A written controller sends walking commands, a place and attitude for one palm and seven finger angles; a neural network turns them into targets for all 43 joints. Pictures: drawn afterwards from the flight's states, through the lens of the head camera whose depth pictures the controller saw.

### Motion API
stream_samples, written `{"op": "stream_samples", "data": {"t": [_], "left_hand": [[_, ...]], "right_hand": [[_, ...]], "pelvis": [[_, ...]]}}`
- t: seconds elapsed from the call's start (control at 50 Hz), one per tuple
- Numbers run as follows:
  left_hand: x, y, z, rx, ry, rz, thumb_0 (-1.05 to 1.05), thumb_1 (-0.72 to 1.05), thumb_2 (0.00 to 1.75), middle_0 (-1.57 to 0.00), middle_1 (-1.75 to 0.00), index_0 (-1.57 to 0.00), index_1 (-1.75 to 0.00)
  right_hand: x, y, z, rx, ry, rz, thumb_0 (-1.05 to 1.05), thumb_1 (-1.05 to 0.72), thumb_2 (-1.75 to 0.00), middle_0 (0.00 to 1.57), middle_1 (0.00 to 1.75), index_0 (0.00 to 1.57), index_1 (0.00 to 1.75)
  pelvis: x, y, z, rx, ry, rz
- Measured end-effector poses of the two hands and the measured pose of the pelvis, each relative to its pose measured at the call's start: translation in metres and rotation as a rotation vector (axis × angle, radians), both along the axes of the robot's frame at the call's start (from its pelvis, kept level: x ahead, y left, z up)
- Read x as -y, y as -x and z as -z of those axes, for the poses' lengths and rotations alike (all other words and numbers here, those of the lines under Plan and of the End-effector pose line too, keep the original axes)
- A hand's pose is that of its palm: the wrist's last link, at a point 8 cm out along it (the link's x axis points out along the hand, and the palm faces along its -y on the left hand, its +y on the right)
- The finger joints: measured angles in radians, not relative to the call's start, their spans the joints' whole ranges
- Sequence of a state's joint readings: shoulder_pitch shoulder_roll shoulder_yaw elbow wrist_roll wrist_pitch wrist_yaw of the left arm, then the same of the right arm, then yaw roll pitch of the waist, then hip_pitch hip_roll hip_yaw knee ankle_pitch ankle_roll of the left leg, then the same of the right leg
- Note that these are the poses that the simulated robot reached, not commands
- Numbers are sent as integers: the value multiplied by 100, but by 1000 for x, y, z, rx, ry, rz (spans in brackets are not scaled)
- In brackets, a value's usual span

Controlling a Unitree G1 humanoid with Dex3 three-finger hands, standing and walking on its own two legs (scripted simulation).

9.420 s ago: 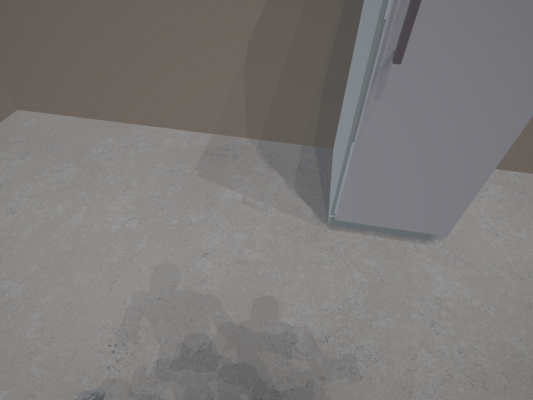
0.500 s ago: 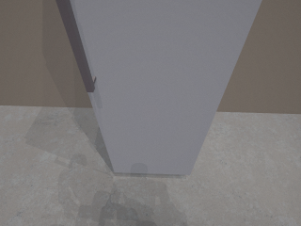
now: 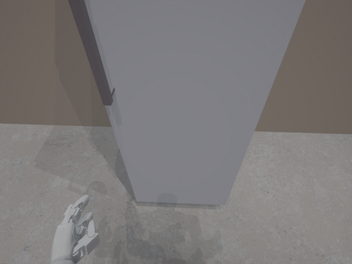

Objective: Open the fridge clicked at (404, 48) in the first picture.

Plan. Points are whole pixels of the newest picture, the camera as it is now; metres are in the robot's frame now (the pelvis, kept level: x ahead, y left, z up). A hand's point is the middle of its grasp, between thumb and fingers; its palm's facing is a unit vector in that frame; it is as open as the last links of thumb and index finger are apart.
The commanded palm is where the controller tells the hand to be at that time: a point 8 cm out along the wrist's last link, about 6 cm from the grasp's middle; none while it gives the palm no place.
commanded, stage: raise the hand to about handle height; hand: left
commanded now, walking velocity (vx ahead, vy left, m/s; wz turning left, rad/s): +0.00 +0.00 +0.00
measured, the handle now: (96, 49) +0.52 +0.22 +0.24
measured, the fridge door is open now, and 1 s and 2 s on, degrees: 0 0 0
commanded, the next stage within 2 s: move the hooked fingers beside the handle in 1.94 s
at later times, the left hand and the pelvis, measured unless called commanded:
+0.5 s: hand (77, 219) +0.20 +0.21 +0.04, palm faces -0.01 -1.00 -0.07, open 10.1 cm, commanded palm +0.16 +0.27 +0.06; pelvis -0.01 +0.00 -0.04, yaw +1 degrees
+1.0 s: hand (38, 173) +0.24 +0.27 +0.14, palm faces +0.07 -0.99 -0.08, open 13.0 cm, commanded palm +0.21 +0.31 +0.16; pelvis +0.01 +0.02 +0.00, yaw +0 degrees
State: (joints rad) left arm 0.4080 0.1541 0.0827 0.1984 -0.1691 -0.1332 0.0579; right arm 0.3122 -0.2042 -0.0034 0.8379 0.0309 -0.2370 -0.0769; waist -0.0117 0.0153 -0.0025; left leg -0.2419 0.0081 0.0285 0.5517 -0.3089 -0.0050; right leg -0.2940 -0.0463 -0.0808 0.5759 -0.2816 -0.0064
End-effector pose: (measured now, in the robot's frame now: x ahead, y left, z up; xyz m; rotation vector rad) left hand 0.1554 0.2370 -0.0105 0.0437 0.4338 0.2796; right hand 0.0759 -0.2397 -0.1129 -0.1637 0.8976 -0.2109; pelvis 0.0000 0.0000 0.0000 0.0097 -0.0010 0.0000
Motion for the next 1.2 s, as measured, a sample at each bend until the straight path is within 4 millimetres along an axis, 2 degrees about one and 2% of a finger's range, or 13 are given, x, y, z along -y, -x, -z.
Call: {"op": "stream_samples", "data": {"t": [0.06, 0.1, 0.18, 0.24, 0.28, 0.36, 0.42, 0.52, 0.62, 0.7, 0.9, 1.04, 1.2], "left_hand": [[4, -34, -40, 342, -10, 104, 2, 82, 86, -20, -35, -20, -35], [9, -39, -46, 476, -15, 212, 1, 78, 84, -20, -38, -20, -37], [8, -21, -21, 428, 30, 333, 1, 70, 81, -21, -43, -21, -43], [-7, 4, -3, 330, 68, 251, 1, 63, 78, -22, -47, -22, -47], [-17, 18, -4, 315, 48, 177, 1, 58, 76, -23, -50, -23, -50], [-27, 22, -27, 410, -23, 149, 2, 49, 72, -23, -56, -23, -56], [-27, 5, -44, 468, -38, 218, 2, 42, 69, -23, -60, -23, -60], [-33, -29, -62, 421, -20, 310, 1, 30, 64, -24, -68, -24, -68], [-47, -41, -85, 411, -22, 278, 1, 19, 59, -25, -75, -25, -75], [-56, -42, -101, 444, -37, 252, 1, 9, 55, -26, -81, -26, -81], [-72, -54, -131, 485, -56, 248, 0, -14, 45, -27, -96, -27, -96], [-84, -68, -164, 519, -69, 236, 0, -31, 38, -29, -107, -29, -107], [-93, -76, -197, 528, -84, 222, 0, -45, 32, -30, -116, -30, -116]], "right_hand": [[7, -39, -13, 185, 16, -35, 1, -90, -90, 20, 30, 20, 30], [13, -63, -22, 285, 29, -64, 1, -90, -90, 20, 30, 20, 30], [22, -100, -40, 417, 67, -99, 1, -90, -90, 20, 30, 20, 30], [22, -119, -50, 455, 104, -127, 1, -90, -90, 20, 30, 20, 30], [18, -126, -52, 458, 119, -154, 1, -90, -90, 20, 30, 20, 30], [1, -128, -43, 418, 113, -214, 1, -90, -90, 20, 30, 20, 30], [-14, -119, -30, 371, 74, -224, 1, -90, -90, 20, 30, 20, 30], [-33, -95, -19, 311, -5, -171, 2, -90, -90, 20, 30, 20, 30], [-38, -76, -20, 294, -32, -127, 2, -90, -90, 21, 30, 20, 30], [-33, -70, -24, 288, -10, -130, 2, -90, -90, 21, 30, 20, 30], [-21, -91, -50, 359, 64, -152, 2, -90, -90, 20, 30, 20, 30], [-33, -112, -66, 428, 39, -183, 2, -90, -90, 20, 30, 20, 30], [-46, -121, -67, 424, -11, -212, 2, -90, -90, 20, 30, 20, 30]], "pelvis": [[2, 5, 12, -58, -6, 11], [3, 9, 22, -86, -8, 22], [5, 11, 38, -115, -11, 30], [6, 9, 43, -122, -2, 19], [5, 8, 44, -121, 11, 6], [4, 8, 45, -114, 37, -23], [2, 9, 43, -106, 49, -33], [-3, 6, 33, -93, 45, -19], [-9, 0, 23, -77, 36, 0], [-13, -3, 18, -64, 34, 2], [-18, -5, 8, -4, 34, -6], [-16, -6, 2, 30, 30, -7], [-12, -6, -3, 50, 25, -9]]}}
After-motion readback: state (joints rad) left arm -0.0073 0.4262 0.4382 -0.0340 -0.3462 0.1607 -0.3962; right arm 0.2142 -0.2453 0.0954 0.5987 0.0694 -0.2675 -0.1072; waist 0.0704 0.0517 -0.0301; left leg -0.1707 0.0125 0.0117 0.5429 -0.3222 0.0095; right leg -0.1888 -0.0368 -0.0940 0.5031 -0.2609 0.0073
